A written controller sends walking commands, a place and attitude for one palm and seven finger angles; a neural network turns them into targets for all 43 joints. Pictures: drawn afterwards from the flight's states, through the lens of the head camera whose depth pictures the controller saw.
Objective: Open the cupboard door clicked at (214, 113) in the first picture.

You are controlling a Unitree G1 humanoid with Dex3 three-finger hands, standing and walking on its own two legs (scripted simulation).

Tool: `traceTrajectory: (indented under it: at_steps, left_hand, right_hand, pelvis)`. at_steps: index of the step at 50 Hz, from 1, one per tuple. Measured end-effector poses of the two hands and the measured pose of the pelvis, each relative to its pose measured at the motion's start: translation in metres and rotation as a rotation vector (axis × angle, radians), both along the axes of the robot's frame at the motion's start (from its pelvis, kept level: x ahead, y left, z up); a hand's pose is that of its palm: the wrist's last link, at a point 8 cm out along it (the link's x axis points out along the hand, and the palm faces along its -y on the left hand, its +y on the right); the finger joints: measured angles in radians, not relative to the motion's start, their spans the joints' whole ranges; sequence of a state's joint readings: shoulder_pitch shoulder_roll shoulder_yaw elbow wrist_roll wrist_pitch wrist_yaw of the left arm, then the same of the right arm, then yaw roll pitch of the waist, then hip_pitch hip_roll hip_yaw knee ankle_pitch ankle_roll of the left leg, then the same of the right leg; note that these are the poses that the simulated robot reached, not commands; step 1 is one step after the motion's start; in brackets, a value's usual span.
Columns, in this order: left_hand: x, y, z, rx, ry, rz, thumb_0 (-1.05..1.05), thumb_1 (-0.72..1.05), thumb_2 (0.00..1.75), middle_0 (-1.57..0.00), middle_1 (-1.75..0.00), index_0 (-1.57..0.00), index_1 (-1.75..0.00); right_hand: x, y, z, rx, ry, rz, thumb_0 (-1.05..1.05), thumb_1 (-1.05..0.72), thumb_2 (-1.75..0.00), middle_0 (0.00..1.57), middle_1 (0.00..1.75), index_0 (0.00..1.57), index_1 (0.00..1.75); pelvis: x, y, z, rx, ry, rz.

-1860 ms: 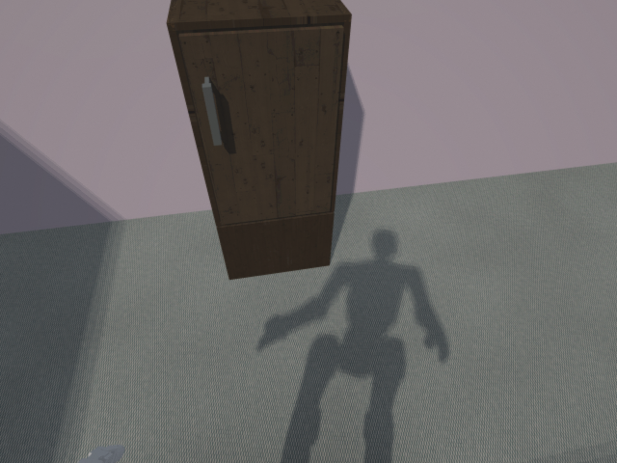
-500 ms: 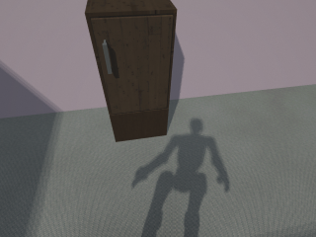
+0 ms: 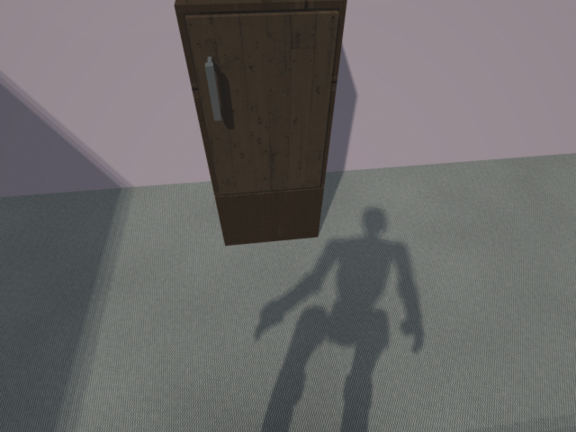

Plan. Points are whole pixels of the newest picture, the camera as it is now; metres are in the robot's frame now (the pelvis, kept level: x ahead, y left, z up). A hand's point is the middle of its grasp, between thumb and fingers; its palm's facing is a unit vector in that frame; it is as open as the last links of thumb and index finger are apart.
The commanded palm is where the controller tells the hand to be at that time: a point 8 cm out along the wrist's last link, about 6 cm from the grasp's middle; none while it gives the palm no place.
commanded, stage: turn to face it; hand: left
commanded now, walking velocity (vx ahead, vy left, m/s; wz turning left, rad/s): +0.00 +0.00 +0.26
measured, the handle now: (213, 89) +0.92 +0.25 -0.01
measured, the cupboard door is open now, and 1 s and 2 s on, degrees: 0 0 0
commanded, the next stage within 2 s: take the last steps up to it in 0.22 s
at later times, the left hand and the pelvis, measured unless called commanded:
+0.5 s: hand out of the picture -0.04 +0.18 -0.16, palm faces +0.19 -0.95 -0.25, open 7.4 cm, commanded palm none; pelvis -0.01 -0.01 +0.00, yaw +9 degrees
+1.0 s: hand out of the picture +0.09 +0.22 -0.18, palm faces +0.15 -0.98 -0.14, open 7.4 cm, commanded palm none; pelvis +0.10 +0.03 +0.00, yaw +6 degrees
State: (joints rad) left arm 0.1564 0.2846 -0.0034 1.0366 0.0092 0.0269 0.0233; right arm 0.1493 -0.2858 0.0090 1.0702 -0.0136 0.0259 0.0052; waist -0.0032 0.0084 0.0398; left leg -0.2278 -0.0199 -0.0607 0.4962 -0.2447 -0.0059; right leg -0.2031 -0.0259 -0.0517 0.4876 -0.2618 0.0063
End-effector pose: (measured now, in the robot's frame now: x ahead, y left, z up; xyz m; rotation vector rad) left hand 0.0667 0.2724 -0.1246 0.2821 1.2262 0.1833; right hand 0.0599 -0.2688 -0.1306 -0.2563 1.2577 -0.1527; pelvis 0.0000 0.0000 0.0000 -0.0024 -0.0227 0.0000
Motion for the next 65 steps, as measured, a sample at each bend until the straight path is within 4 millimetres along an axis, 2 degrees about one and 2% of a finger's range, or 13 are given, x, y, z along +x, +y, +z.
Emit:
traceTrajectory:
  at_steps: [11, 19, 24, 28, 34, 37, 40, 43, 49, 55, 60, 62, 65]
  left_hand:
    - [-0.046, -0.015, -0.023, -0.069, 0.059, 0.087, 0.01, 0.91, 0.9, -0.21, -0.3, -0.2, -0.29]
    - [-0.085, -0.033, -0.011, -0.036, 0.051, 0.171, 0.0, 0.91, 0.9, -0.2, -0.3, -0.2, -0.29]
    - [-0.118, -0.047, -0.006, -0.063, 0.078, 0.232, 0.0, 0.91, 0.9, -0.2, -0.3, -0.2, -0.29]
    - [-0.144, -0.058, -0.011, -0.11, 0.138, 0.273, 0.0, 0.91, 0.9, -0.2, -0.3, -0.2, -0.29]
    - [-0.179, -0.066, -0.025, -0.202, 0.272, 0.341, 0.0, 0.91, 0.9, -0.2, -0.3, -0.2, -0.29]
    - [-0.183, -0.061, -0.035, -0.24, 0.348, 0.34, 0.0, 0.91, 0.9, -0.2, -0.3, -0.2, -0.29]
    - [-0.162, -0.048, -0.033, -0.246, 0.369, 0.296, 0.01, 0.91, 0.9, -0.2, -0.3, -0.2, -0.29]
    - [-0.118, -0.031, -0.03, -0.234, 0.306, 0.264, 0.01, 0.91, 0.9, -0.2, -0.3, -0.2, -0.29]
    - [-0.007, -0.007, -0.027, -0.19, 0.13, 0.202, 0.01, 0.91, 0.9, -0.2, -0.3, -0.2, -0.29]
    - [0.113, -0.014, -0.022, -0.152, 0.023, 0.101, 0.01, 0.92, 0.9, -0.2, -0.3, -0.19, -0.29]
    - [0.208, -0.036, -0.029, -0.11, -0.075, 0.037, 0.0, 0.91, 0.9, -0.2, -0.3, -0.2, -0.29]
    - [0.228, -0.045, -0.028, -0.103, -0.111, 0.048, 0.0, 0.91, 0.9, -0.2, -0.3, -0.2, -0.29]
    - [0.236, -0.057, -0.022, -0.111, -0.102, 0.083, 0.0, 0.91, 0.9, -0.2, -0.3, -0.2, -0.29]
  right_hand:
    - [-0.02, 0.045, -0.013, 0.075, 0.041, 0.022, 0.01, -0.9, -0.9, 0.2, 0.3, 0.2, 0.3]
    - [-0.021, 0.026, -0.022, 0.086, 0.054, 0.05, 0.01, -0.91, -0.9, 0.2, 0.3, 0.2, 0.3]
    - [-0.009, 0.016, -0.012, 0.071, 0.046, 0.087, 0.01, -0.91, -0.9, 0.2, 0.3, 0.2, 0.3]
    - [0.007, 0.019, -0.004, 0.057, 0.03, 0.109, 0.01, -0.91, -0.9, 0.2, 0.3, 0.2, 0.29]
    - [0.044, 0.051, 0.001, 0.034, -0.004, 0.158, 0.01, -0.91, -0.9, 0.2, 0.3, 0.2, 0.29]
    - [0.056, 0.072, -0.001, 0.031, -0.048, 0.148, 0.01, -0.91, -0.9, 0.2, 0.3, 0.2, 0.29]
    - [0.049, 0.081, 0.005, 0.027, -0.057, 0.089, 0.0, -0.92, -0.9, 0.2, 0.3, 0.2, 0.3]
    - [0.032, 0.08, 0.01, 0.012, -0.002, 0.041, 0.0, -0.94, -0.9, 0.2, 0.3, 0.2, 0.3]
    - [-0.008, 0.08, 0.008, 0.028, 0.179, -0.044, 0.0, -0.92, -0.9, 0.2, 0.3, 0.2, 0.3]
    - [-0.023, 0.081, -0.001, 0.084, 0.336, -0.134, 0.01, -0.91, -0.9, 0.2, 0.3, 0.2, 0.3]
    - [-0.002, 0.065, -0.021, 0.134, 0.443, -0.18, 0.01, -0.91, -0.9, 0.2, 0.3, 0.2, 0.3]
    - [0.023, 0.054, -0.027, 0.141, 0.447, -0.169, 0.01, -0.9, -0.9, 0.2, 0.3, 0.2, 0.3]
    - [0.086, 0.035, -0.028, 0.125, 0.356, -0.132, 0.01, -0.91, -0.9, 0.2, 0.3, 0.2, 0.3]
  pelvis:
    - [-0.012, 0.005, -0.007, 0.006, 0.004, 0.044]
    - [-0.021, -0.013, -0.007, 0.001, 0.016, 0.109]
    - [-0.014, -0.014, 0.001, 0.009, 0.012, 0.144]
    - [-0.005, -0.008, 0.003, 0.006, 0.015, 0.163]
    - [0.012, 0.015, -0.003, -0.019, 0.025, 0.173]
    - [0.022, 0.029, -0.01, -0.016, 0.018, 0.151]
    - [0.037, 0.036, -0.003, -0.023, 0.004, 0.126]
    - [0.053, 0.039, 0.004, -0.03, -0.002, 0.124]
    - [0.09, 0.036, 0.005, -0.018, -0.001, 0.106]
    - [0.138, 0.02, -0.003, -0.001, 0.01, 0.089]
    - [0.192, -0.007, -0.024, 0.006, 0.019, 0.088]
    - [0.208, -0.016, -0.026, 0.003, 0.011, 0.093]
    - [0.231, -0.023, -0.018, -0.003, 0.001, 0.098]
